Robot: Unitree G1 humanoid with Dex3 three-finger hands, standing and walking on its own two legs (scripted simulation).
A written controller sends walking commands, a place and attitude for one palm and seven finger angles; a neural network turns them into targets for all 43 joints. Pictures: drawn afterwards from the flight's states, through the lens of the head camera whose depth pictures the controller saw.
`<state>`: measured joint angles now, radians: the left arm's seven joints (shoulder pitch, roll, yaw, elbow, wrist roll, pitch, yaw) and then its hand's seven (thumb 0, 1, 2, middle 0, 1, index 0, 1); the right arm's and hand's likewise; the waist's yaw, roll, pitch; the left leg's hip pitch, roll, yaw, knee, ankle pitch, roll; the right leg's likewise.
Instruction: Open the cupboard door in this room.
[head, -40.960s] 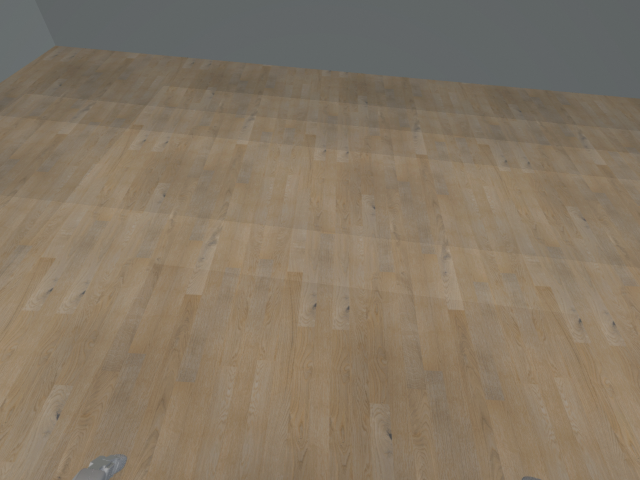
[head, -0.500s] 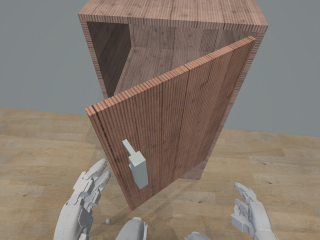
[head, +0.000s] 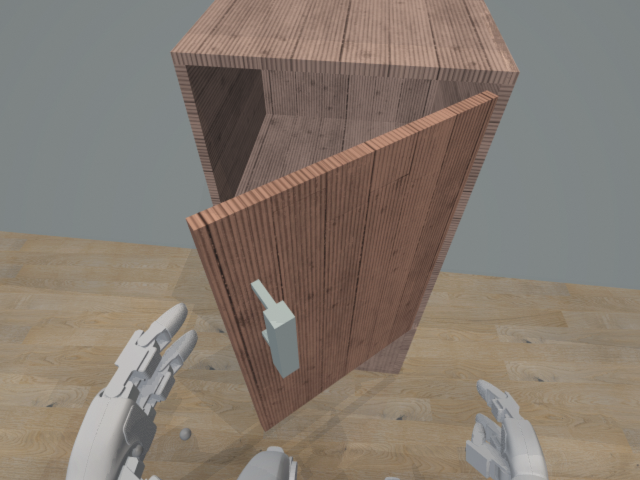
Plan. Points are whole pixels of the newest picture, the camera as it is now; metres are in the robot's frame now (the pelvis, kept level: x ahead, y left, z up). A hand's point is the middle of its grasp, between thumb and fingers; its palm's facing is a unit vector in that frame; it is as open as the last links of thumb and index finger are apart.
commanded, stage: draw the hand back to the body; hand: left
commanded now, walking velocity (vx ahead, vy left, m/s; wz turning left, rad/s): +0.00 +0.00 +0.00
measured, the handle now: (273, 328) +0.28 +0.08 +0.07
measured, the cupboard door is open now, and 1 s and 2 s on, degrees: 41 41 41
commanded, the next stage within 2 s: step back with the hand held close in 1.38 s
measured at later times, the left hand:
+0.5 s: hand (88, 376) +0.18 +0.21 +0.16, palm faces +0.19 -0.94 -0.30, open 14.9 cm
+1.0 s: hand out of the picture +0.23 +0.27 +0.25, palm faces +0.42 -0.82 -0.39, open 9.1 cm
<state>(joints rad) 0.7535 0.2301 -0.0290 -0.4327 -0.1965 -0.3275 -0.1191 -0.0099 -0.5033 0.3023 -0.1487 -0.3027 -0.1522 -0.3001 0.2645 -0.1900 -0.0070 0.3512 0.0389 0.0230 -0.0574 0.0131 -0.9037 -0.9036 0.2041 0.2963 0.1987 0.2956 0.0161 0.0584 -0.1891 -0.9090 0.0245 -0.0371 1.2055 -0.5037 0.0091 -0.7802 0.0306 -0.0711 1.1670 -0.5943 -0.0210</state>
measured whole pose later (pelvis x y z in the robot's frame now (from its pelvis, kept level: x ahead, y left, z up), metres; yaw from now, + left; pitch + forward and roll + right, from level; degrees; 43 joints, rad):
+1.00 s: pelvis +0.05 +0.02 +0.09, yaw -1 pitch -1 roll -1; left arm 0.51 0.39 0.32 -0.51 -0.09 0.00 0.13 0.01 0.59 0.77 -0.20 -0.30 -0.20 -0.30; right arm 0.24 -0.22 0.06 0.54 0.01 -0.08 -0.09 0.01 -0.90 -0.90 0.21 0.30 0.20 0.30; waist 0.06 0.03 -0.06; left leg -0.27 -0.01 0.03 0.59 -0.31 0.03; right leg -0.15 0.00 0.00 0.53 -0.36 0.01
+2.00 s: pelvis -0.01 +0.02 +0.09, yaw -4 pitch -1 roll -1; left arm 0.58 0.47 0.44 -0.52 -0.07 -0.15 0.13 0.02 0.88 0.90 -0.21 -0.30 -0.22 -0.30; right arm 0.18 -0.23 -0.02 0.52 0.01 0.03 -0.08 0.01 -0.90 -0.90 0.20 0.30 0.20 0.30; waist 0.00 0.00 0.05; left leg -0.30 0.02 0.07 0.49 -0.17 0.04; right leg -0.22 0.02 0.04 0.45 -0.21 0.02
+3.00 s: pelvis -0.24 +0.03 +0.09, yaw -6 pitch +0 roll +0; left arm 0.62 0.48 0.47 -0.53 -0.07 -0.20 0.15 0.01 0.88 0.90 -0.21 -0.31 -0.22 -0.30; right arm 0.28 -0.19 0.00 0.69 0.01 -0.05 -0.05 0.01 -0.90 -0.90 0.21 0.30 0.20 0.30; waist 0.03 -0.03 -0.09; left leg -0.56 0.01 0.07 0.94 -0.26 -0.01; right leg 0.00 0.06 -0.02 0.39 -0.39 -0.07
